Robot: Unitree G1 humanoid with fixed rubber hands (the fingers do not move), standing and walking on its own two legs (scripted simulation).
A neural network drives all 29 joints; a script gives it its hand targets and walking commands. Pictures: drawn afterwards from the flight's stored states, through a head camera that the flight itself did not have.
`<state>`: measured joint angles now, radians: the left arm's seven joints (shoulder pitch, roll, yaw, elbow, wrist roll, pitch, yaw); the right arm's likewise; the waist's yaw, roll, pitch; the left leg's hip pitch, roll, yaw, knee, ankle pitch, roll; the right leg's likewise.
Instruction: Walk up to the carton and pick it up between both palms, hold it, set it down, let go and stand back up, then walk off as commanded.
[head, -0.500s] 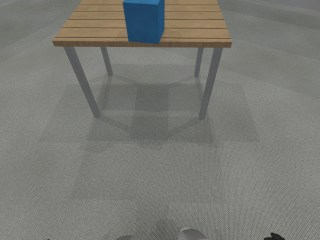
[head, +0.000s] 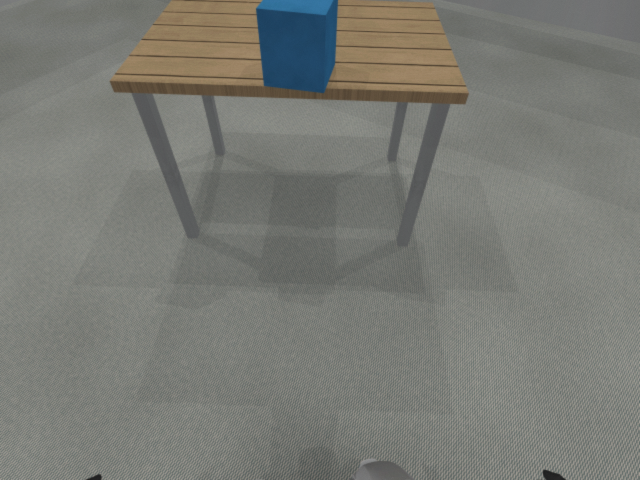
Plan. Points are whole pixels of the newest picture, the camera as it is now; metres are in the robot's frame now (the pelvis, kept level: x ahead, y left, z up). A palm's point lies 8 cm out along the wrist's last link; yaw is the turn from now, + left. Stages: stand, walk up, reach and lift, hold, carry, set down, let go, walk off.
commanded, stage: walk off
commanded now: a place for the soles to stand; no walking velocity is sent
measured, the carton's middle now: (300, 39) +1.12 -0.01 +0.04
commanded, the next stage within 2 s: stand in 0.88 s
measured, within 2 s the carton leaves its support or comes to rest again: neither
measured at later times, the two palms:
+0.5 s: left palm out of the picture +0.11 +0.30 -0.09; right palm out of the picture +0.06 -0.31 -0.09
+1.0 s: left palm out of the picture +0.11 +0.30 -0.09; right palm out of the picture +0.06 -0.31 -0.08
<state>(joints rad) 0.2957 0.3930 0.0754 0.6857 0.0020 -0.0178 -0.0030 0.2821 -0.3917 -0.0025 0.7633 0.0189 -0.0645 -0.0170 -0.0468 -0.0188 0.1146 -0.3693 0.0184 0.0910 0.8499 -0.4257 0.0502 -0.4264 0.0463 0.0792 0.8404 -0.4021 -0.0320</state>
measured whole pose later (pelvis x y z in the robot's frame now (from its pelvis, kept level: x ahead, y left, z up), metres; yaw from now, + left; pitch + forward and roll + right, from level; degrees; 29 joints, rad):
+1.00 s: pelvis -0.01 +0.00 +0.00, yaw +0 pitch -4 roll +0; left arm 0.27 0.39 0.08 0.69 0.00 -0.02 0.00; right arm 0.27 -0.39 0.00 0.77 0.02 -0.07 -0.02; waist -0.05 -0.02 0.13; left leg -0.36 0.03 0.09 0.85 -0.43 0.05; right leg -0.37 0.05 0.08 0.82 -0.39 -0.02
